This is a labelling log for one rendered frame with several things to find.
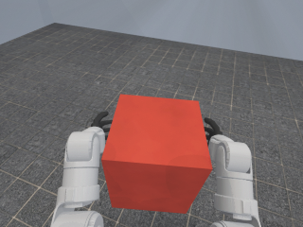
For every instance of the left robot upper arm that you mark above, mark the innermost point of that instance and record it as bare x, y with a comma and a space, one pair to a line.
79, 219

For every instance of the left robot hand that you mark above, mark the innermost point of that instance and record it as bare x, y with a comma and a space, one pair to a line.
100, 124

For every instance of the robot right forearm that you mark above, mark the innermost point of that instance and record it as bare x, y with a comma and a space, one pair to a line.
234, 195

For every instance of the robot left forearm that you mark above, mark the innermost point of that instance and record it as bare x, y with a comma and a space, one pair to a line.
80, 175

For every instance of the carton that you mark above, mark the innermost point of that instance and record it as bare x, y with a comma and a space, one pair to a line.
156, 156

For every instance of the right robot hand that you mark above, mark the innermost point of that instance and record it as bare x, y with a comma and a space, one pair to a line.
214, 126

